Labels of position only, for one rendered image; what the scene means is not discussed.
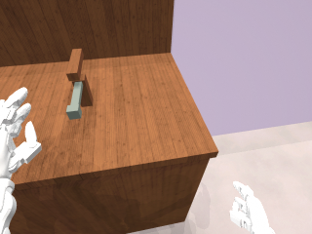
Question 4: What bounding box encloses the left robot forearm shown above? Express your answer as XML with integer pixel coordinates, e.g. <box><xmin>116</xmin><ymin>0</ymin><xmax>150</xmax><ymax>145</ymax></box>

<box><xmin>0</xmin><ymin>178</ymin><xmax>17</xmax><ymax>234</ymax></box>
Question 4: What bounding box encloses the tap lever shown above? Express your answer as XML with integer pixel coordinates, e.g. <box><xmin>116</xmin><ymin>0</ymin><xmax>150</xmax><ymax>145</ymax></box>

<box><xmin>66</xmin><ymin>81</ymin><xmax>83</xmax><ymax>120</ymax></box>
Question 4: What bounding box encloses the counter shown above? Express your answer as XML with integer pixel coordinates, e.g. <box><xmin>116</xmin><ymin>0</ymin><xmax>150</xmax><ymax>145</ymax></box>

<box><xmin>0</xmin><ymin>0</ymin><xmax>219</xmax><ymax>234</ymax></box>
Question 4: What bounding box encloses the robot left hand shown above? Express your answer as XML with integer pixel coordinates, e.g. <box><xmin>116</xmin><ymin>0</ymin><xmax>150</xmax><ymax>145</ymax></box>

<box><xmin>0</xmin><ymin>87</ymin><xmax>42</xmax><ymax>179</ymax></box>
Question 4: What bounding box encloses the robot right hand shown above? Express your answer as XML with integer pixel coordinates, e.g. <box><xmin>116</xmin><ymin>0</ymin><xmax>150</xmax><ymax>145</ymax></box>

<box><xmin>230</xmin><ymin>181</ymin><xmax>269</xmax><ymax>231</ymax></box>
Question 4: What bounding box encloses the right robot forearm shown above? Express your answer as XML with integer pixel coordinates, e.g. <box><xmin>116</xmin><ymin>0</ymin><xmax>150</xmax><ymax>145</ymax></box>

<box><xmin>250</xmin><ymin>224</ymin><xmax>275</xmax><ymax>234</ymax></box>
